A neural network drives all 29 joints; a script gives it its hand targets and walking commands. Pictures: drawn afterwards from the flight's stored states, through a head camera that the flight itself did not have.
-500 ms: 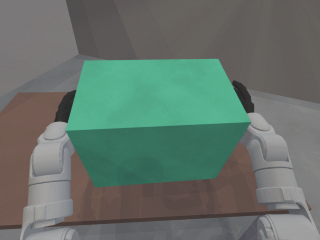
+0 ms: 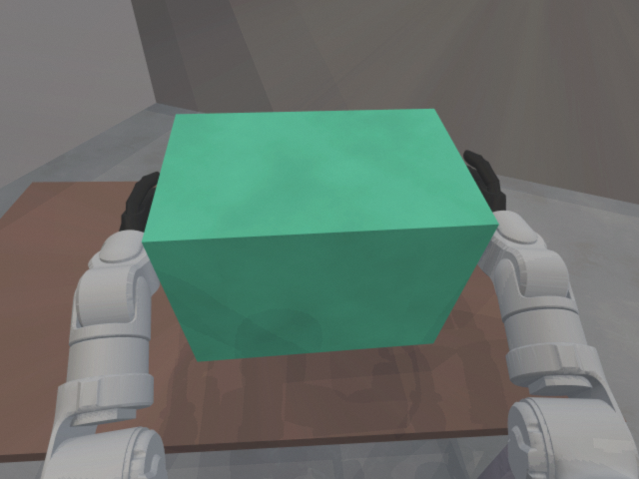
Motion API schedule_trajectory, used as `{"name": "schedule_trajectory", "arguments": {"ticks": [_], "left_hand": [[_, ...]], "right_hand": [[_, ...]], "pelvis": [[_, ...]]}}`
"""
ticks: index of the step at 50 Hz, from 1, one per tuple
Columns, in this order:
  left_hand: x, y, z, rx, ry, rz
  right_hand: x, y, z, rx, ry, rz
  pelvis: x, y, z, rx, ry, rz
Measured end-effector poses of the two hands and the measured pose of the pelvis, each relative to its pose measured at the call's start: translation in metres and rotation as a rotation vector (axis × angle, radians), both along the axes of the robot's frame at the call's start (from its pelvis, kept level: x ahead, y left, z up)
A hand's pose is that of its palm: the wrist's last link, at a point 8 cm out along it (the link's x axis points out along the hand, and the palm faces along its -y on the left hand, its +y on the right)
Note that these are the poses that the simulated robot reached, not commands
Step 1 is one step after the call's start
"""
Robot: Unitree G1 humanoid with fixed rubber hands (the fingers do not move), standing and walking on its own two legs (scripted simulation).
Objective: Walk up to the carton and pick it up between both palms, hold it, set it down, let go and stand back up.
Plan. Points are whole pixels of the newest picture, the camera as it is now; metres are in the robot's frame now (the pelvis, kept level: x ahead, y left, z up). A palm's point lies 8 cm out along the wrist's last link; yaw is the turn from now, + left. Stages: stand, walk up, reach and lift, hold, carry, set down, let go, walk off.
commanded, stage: hold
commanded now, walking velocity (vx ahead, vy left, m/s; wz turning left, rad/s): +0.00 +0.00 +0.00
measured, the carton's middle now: (313, 237) +0.40 -0.01 +0.15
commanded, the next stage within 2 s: none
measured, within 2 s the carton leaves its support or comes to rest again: neither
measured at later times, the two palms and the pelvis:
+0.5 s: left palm (127, 243) +0.35 +0.20 +0.19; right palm (491, 228) +0.35 -0.21 +0.20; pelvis -0.01 +0.00 +0.00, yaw +0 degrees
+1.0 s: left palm (139, 242) +0.36 +0.19 +0.17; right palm (486, 219) +0.37 -0.21 +0.19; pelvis -0.01 +0.00 +0.00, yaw +0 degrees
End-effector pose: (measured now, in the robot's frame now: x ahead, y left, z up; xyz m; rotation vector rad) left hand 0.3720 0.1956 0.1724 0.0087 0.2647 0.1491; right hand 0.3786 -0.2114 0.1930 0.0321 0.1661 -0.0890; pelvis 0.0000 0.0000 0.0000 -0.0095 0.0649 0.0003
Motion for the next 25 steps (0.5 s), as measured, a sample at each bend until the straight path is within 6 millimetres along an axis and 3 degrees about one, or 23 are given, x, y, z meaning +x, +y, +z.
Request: {"name": "schedule_trajectory", "arguments": {"ticks": [8, 16, 25], "left_hand": [[0.005, 0.003, 0.025, 0.012, -0.08, 0.004], [-0.006, 0.004, 0.012, 0.042, -0.025, -0.007], [-0.025, 0.003, 0.014, 0.044, -0.055, -0.014]], "right_hand": [[0.003, 0.002, 0.01, 0.019, -0.077, 0.0], [-0.007, 0.003, -0.006, 0.014, -0.024, 0.004], [-0.028, 0.003, 0.002, 0.009, -0.055, -0.001]], "pelvis": [[0.011, 0.001, 0.0, -0.001, 0.014, 0.0], [0.009, 0.0, 0.0, -0.001, 0.011, 0.0], [-0.006, 0.0, 0.0, 0.0, -0.009, 0.0]]}}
